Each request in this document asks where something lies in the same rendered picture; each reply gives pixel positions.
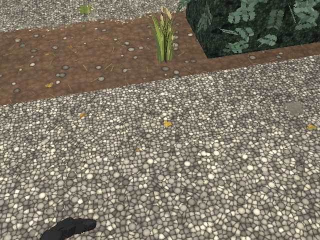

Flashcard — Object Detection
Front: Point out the robot left hand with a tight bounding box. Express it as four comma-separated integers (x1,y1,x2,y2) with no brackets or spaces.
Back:
39,217,97,240

